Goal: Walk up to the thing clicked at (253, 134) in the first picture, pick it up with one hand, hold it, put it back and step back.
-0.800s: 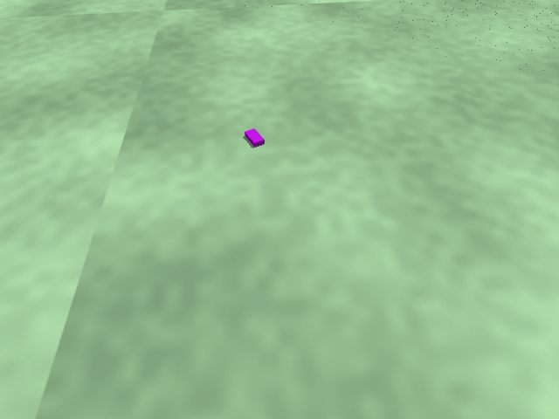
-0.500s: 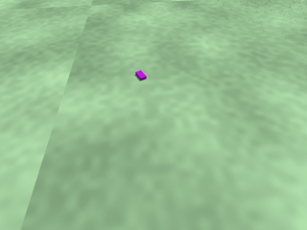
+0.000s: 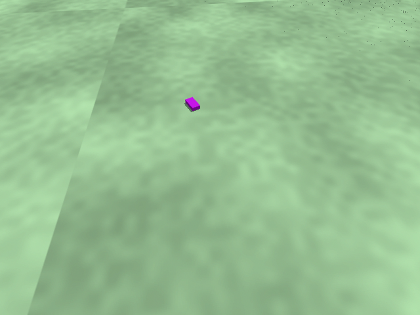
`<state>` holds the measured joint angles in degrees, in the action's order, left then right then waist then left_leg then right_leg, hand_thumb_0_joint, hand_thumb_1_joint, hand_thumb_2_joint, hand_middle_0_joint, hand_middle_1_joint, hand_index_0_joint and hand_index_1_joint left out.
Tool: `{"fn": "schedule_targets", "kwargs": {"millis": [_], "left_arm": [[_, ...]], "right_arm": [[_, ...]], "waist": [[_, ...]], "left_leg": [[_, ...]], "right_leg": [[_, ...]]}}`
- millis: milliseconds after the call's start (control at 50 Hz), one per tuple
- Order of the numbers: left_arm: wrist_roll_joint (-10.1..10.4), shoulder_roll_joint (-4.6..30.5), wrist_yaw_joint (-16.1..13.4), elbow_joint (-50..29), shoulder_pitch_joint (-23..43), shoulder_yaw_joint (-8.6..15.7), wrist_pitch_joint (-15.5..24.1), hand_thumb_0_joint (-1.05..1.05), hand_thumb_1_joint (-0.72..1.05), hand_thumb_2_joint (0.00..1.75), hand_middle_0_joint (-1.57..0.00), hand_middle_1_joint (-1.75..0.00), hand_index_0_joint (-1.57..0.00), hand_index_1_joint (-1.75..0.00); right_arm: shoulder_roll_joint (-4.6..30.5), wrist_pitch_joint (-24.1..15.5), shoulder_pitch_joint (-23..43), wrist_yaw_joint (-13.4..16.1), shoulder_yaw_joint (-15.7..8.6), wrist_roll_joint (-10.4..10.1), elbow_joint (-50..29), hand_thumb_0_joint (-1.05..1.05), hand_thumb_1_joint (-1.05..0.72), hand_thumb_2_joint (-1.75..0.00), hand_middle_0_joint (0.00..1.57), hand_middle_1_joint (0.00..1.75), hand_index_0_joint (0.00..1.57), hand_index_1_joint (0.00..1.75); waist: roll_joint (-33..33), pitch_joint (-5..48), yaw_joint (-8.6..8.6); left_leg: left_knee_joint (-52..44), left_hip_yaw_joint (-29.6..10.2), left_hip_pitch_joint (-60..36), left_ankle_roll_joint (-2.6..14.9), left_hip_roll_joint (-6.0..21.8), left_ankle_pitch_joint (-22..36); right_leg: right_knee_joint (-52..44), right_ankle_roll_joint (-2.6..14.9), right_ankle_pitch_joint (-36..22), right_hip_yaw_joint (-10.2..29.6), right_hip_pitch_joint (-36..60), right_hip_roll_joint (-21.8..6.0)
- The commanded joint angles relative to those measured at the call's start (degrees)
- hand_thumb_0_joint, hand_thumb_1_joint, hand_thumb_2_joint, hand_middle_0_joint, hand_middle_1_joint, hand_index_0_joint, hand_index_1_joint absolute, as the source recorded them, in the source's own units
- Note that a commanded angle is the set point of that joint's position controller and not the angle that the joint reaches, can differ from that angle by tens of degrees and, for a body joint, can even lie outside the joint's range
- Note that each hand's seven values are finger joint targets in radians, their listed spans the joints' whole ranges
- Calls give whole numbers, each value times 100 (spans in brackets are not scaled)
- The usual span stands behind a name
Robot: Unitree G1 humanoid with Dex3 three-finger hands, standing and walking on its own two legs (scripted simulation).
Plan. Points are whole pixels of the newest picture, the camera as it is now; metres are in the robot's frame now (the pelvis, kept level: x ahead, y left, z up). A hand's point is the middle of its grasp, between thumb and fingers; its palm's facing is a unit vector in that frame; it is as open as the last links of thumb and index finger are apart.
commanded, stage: stand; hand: left
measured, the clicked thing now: (192, 103) +1.73 +0.22 -0.77
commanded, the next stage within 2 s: walk up in 0.32 s
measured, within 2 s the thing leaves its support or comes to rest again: neither
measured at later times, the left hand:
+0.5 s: hand out of the picture +0.09 +0.27 -0.15, palm faces -0.19 -0.89 -0.41, open 7.3 cm
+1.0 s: hand (113, 229) +0.36 +0.29 -0.16, palm faces -0.35 -0.80 -0.49, open 7.3 cm
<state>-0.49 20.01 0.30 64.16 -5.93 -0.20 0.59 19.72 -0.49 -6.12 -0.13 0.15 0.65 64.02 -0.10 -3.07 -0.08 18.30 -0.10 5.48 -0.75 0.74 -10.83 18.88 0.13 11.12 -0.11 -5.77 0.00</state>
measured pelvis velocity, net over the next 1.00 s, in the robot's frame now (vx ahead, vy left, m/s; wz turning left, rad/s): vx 0.24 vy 0.01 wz -0.36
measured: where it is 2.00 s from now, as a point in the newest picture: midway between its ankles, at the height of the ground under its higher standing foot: (202, 216)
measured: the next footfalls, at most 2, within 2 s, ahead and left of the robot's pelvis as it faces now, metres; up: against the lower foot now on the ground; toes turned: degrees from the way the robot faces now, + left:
right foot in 0.60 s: +0.10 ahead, -0.16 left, +0.00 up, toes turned -18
left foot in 1.02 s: +0.48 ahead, +0.11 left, +0.00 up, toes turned -18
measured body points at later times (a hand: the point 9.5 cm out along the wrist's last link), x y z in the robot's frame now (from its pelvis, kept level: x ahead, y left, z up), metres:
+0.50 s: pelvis +0.02 +0.00 -0.01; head +0.03 -0.03 +0.44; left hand +0.10 +0.32 -0.12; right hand +0.08 -0.33 -0.13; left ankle -0.01 +0.13 -0.75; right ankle +0.01 -0.12 -0.72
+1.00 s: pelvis +0.24 +0.01 -0.04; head +0.25 -0.01 +0.41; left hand +0.37 +0.33 -0.13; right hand +0.27 -0.36 -0.13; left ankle +0.44 +0.12 -0.74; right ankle +0.06 -0.15 -0.75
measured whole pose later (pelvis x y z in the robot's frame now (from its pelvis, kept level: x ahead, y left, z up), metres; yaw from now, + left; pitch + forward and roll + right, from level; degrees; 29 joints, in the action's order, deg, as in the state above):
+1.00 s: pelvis +0.24 +0.01 -0.04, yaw -21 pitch -1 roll -3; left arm -1.0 25.3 -0.9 53.1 -22.9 2.5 5.6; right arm 27.9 2.1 -6.7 -9.6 -6.9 3.2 45.4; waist 5.6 -2.4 -0.3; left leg 39.0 -2.8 31.3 -0.2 8.2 -9.4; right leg 29.8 -4.4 27.2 3.5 -2.2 -4.2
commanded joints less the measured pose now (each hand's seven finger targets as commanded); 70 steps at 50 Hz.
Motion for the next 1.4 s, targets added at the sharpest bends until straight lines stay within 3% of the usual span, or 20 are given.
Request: {"fn": "schedule_targets", "kwargs": {"millis": [0,280,300,320,380,460,540,580,600,700,900,980,1000,1020,1040,1100,1220,1300,1340,1380], "left_arm": [[9,1232,-89,-359,203,240,130,0,90,90,-20,-30,-20,-30],[2,1224,-85,-353,130,240,129,0,90,90,-20,-30,-20,-30],[0,2036,18,-691,-569,645,182,0,90,90,-20,-30,-20,-30],[-36,1923,72,-679,-441,617,178,0,90,90,-20,-30,-20,-30],[-49,1467,107,-1273,820,570,243,0,90,90,-20,-30,-20,-30],[57,1666,266,-1225,-181,620,227,0,90,90,-20,-30,-20,-30],[23,1827,194,-577,-2292,862,367,0,90,90,-20,-30,-20,-30],[-75,2364,-31,-812,-2783,993,398,0,90,90,-20,-30,-20,-30],[-16,2532,-87,-1135,-1995,919,418,0,90,90,-20,-30,-20,-30],[68,2312,-259,-1494,-1004,802,547,0,90,90,-20,-30,-20,-30],[-31,2551,-283,-1619,-1291,863,728,0,90,90,-20,-30,-20,-30],[-52,2274,-364,-1706,-1178,730,613,0,90,90,-20,-30,-20,-30],[-39,1684,-372,-1681,-1484,521,591,0,90,90,-20,-30,-20,-30],[151,1420,-420,-1766,-1681,416,596,0,90,90,-20,-30,-20,-30],[121,1664,-485,-1593,-1713,405,615,0,90,90,-20,-30,-20,-30],[204,1996,-323,-1200,-1538,563,596,0,90,90,-20,-30,-20,-30],[154,1684,-248,-1389,-1137,587,530,0,90,90,-20,-30,-20,-30],[65,1816,-311,-1100,-2128,817,548,0,90,90,-20,-30,-20,-30],[-56,2456,-469,-1103,-2960,1083,560,0,90,90,-20,-30,-20,-30],[67,2691,-559,-1664,-1941,992,537,0,90,90,-20,-30,-20,-30]], "right_arm": [[1187,-142,189,81,-220,-17,-364,0,-90,-90,20,30,20,30],[1224,-141,168,79,-219,-31,-355,0,-90,-90,20,30,20,30],[2143,-262,320,-187,-848,261,-1145,0,-90,-90,20,30,20,30],[1951,-224,248,-303,-845,286,-1208,0,-90,-90,20,30,20,30],[1901,-164,-560,-412,-1018,203,-1350,0,-90,-90,20,30,20,30],[1867,-235,251,-455,-999,230,-1941,0,-90,-90,20,30,20,30],[1706,-112,964,-600,-923,329,-2338,0,-90,-90,20,30,20,30],[1033,-75,906,-668,-710,261,-2583,0,-90,-90,20,30,20,30],[1430,-83,1116,-702,-825,199,-2727,0,-90,-90,20,30,20,30],[1799,29,210,-728,-860,151,-2131,0,-90,-90,20,30,20,30],[1661,65,712,-928,-929,214,-2561,0,-90,-90,20,30,20,30],[1983,27,-1075,-792,-1199,253,-2048,0,-90,-90,20,30,20,30],[2320,-37,-1902,-667,-1354,347,-1905,0,-90,-90,20,30,20,30],[2795,-101,-1685,-580,-1399,221,-2031,0,-90,-90,20,30,20,30],[2865,-82,-1058,-526,-1455,47,-2120,0,-90,-90,20,30,20,30],[1952,-105,-494,-484,-1176,112,-2337,0,-90,-90,20,30,20,30],[1737,-136,-604,-496,-1000,315,-2497,0,-90,-90,20,30,20,30],[1532,-21,-2,-578,-848,262,-2800,0,-90,-90,20,30,20,30],[1087,11,-423,-572,-680,302,-2852,0,-90,-90,20,30,20,30],[1873,230,-761,-510,-928,308,-2722,0,-90,-90,20,30,20,30]], "waist": [[11,431,1],[43,452,-9],[593,555,57],[546,149,177],[1395,-176,979],[670,117,204],[-370,436,-780],[-2376,122,-1076],[-1179,-44,-661],[-395,-145,72],[-481,-211,73],[337,755,1001],[1616,1061,1347],[2812,1045,1087],[2237,1128,701],[1247,610,434],[1047,280,428],[204,707,-307],[-1248,943,-673],[-381,501,-207]], "left_leg": [[-219,-496,-67,189,638,1045],[-214,-507,-130,212,668,968],[763,-126,-639,516,456,-2053],[815,-258,-597,675,465,-2862],[-770,-1680,-1324,1329,1888,-3020],[-884,-1243,-117,1425,2187,-2664],[1852,898,2143,742,819,-2960],[5265,404,4697,171,-171,-2800],[5361,-680,4571,27,204,-2138],[4372,-830,3586,-79,855,-787],[2330,-177,2214,-17,722,377],[1611,200,-532,308,213,-240],[963,-820,-1394,431,806,-1584],[-403,-3355,-1550,717,2026,-2074],[-686,-3809,-920,1175,2255,-2581],[20,-1513,109,1134,1592,-1304],[101,-480,689,1670,1632,665],[1532,469,2254,1073,1040,-126],[4033,697,3985,424,122,-2044],[5355,-600,4081,79,327,-1922]], "right_leg": [[-254,156,-1084,520,79,-736],[-279,158,-1068,536,89,-746],[182,476,1489,1301,-1016,-773],[65,458,2419,1486,-2060,-825],[2302,128,1440,13,-4027,-137],[2977,136,1764,-26,-2690,-926],[1338,97,371,-786,763,-430],[-350,887,3223,2725,1545,-1573],[-1346,1523,4109,4677,594,-2448],[-819,1127,2306,2418,-125,-1755],[-129,888,-172,747,-925,-1206],[2743,545,-1339,321,-1681,-900],[4578,307,114,123,-2677,-361],[5466,343,2102,48,-3982,515],[6043,513,1776,586,-3738,-44],[4971,327,869,281,-3184,-673],[2977,119,871,-352,-2351,-632],[1560,254,-651,-490,449,-302],[508,843,1367,1925,1777,-1588],[-395,1627,3202,4261,397,-2721]]}}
